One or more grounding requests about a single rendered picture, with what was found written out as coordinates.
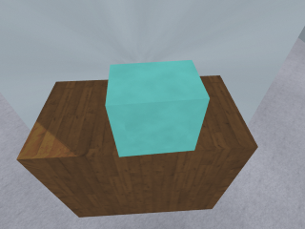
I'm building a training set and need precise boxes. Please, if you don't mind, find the pedestal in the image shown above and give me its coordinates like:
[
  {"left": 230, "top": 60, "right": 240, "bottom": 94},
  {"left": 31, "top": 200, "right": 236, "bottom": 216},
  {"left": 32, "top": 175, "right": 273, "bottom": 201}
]
[{"left": 16, "top": 75, "right": 258, "bottom": 218}]

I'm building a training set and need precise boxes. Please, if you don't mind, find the carton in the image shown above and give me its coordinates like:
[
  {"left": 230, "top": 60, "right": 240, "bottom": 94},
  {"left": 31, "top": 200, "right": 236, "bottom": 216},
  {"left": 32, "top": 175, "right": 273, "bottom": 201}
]
[{"left": 105, "top": 60, "right": 210, "bottom": 157}]

